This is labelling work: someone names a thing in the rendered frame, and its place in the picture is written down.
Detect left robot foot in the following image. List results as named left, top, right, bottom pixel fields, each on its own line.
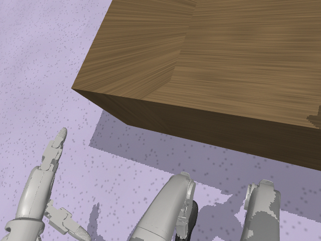
left=175, top=200, right=198, bottom=241

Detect left robot arm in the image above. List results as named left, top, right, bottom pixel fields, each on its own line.
left=1, top=218, right=45, bottom=241

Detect left robot hand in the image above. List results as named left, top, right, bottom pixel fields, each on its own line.
left=15, top=127, right=91, bottom=241

